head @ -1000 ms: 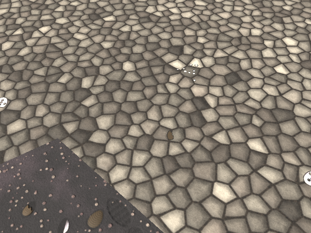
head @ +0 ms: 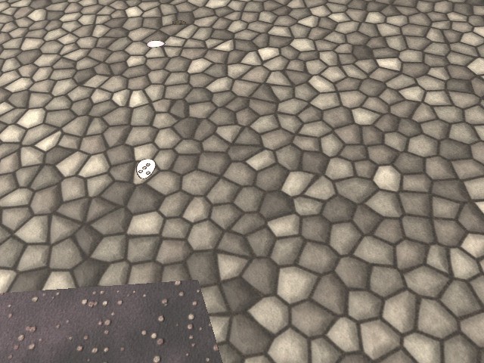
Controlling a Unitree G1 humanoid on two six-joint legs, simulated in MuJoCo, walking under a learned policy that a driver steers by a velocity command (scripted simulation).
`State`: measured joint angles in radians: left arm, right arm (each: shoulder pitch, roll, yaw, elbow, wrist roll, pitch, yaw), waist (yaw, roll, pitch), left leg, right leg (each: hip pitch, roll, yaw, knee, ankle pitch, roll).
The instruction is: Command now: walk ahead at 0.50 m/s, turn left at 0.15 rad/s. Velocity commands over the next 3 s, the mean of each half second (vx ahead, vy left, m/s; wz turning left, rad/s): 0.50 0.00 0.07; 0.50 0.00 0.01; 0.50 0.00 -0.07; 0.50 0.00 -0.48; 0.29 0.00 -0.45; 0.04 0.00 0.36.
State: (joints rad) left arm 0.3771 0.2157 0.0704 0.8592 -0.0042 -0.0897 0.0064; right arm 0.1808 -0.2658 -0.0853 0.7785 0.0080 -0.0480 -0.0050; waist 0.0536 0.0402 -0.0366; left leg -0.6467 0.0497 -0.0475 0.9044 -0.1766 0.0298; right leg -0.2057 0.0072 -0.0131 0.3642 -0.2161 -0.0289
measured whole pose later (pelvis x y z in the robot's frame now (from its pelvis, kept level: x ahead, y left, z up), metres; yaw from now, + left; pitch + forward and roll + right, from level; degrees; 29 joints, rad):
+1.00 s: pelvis +0.53 -0.01 +0.00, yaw +0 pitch +1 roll -1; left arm 0.29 0.25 0.06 0.90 0.01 -0.09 -0.02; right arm 0.17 -0.28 -0.07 0.87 0.01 -0.07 -0.01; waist 0.04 0.03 0.02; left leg -0.62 0.12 -0.04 1.00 -0.22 0.02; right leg -0.18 0.07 -0.05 0.30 -0.14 -0.08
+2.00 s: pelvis +1.08 -0.01 -0.01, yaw -19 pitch +1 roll +0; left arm 0.21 0.28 0.09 0.79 -0.01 -0.05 -0.03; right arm 0.18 -0.28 -0.06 0.86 0.01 -0.12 0.00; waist 0.01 0.01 0.06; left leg -0.43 0.05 -0.03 1.20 -0.39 0.00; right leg -0.33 0.10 -0.01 0.48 -0.17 -0.11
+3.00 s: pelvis +1.35 -0.04 -0.02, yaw -17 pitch +2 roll +0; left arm 0.15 0.30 0.08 0.73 0.01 0.01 0.04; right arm 0.16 -0.31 -0.08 0.68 0.00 0.04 0.02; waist 0.01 -0.04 0.04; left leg -0.36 -0.03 0.03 0.62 -0.30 0.06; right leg -0.35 -0.11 -0.04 0.83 -0.52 0.07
